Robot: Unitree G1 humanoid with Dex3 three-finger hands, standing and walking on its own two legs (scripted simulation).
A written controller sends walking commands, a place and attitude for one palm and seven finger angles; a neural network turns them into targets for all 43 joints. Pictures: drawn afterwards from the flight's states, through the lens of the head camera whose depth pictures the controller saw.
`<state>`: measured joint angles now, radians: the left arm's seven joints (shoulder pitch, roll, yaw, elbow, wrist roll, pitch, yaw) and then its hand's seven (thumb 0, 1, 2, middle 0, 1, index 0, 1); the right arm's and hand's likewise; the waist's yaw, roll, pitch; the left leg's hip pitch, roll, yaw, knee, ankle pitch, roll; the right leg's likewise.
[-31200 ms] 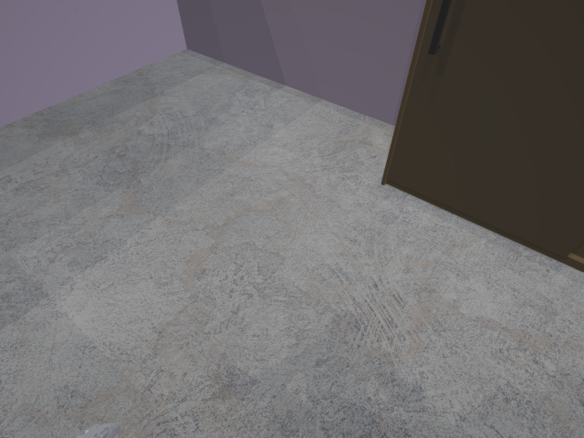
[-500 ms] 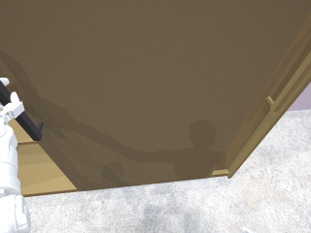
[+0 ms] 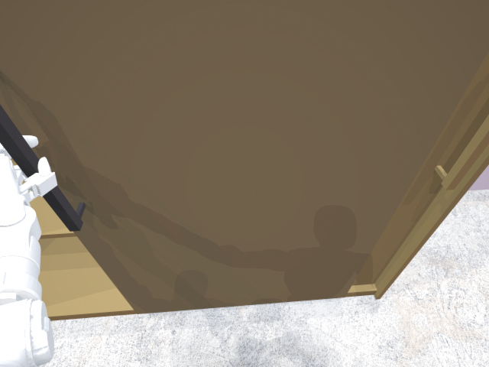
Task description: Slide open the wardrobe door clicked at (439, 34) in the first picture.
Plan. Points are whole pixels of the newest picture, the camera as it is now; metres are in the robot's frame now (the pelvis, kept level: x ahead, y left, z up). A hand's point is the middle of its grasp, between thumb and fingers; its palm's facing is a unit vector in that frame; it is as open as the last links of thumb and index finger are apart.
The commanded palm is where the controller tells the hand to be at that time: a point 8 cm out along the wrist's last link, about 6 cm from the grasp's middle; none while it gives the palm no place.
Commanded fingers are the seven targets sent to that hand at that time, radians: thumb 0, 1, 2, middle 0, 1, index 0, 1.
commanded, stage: stop walking and hold the door there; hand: left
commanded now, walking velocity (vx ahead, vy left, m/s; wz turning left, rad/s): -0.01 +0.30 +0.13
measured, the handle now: (40, 162) +0.42 +0.39 +0.12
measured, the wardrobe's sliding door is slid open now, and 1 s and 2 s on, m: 0.66 0.66 0.66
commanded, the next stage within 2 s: loosen the grip on the handle in 1.46 s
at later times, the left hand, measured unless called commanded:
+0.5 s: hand (46, 183) +0.38 +0.36 +0.12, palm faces +0.41 -0.87 -0.27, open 5.8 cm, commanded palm +0.34 +0.38 +0.10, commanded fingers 0.00 0.90 0.90 -0.45 -1.40 -0.45 -1.40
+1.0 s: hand (47, 180) +0.38 +0.36 +0.12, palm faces +0.24 -0.96 -0.15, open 5.6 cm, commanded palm +0.35 +0.39 +0.10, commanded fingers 0.00 0.90 0.90 -0.45 -1.40 -0.45 -1.40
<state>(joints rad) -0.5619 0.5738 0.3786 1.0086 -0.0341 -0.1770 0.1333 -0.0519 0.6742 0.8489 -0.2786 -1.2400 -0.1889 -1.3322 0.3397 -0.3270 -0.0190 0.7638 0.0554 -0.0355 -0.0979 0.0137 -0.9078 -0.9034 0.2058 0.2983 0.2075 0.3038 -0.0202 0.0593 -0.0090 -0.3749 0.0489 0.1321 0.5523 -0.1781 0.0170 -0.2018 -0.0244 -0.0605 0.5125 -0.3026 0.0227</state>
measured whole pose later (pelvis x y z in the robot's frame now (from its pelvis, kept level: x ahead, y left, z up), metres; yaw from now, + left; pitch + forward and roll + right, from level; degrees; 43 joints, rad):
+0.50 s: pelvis -0.03 +0.08 -0.01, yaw +1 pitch +1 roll +1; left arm -0.59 0.41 0.25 0.66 -0.05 -0.15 0.11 -0.12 0.69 0.78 -0.39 -1.38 -0.32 -1.40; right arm 0.15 -0.25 0.03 0.67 0.03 -0.07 -0.05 0.01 -0.91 -0.90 0.21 0.30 0.21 0.30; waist 0.04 0.04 0.12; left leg -0.51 -0.08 0.13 0.72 -0.29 0.03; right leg -0.23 -0.10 -0.17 0.63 -0.42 -0.02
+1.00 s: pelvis -0.01 +0.17 -0.02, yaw +5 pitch -2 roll +0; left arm -0.49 0.23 0.12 0.33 -0.07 -0.14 0.10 -0.06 0.74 0.78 -0.45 -1.40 -0.33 -1.40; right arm 0.13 -0.16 0.05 0.70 0.03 -0.09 -0.06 0.01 -0.91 -0.90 0.21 0.30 0.21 0.30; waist 0.00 0.04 0.21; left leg -0.45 0.08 0.02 0.84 -0.38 -0.03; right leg -0.29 -0.03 -0.08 0.74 -0.41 -0.02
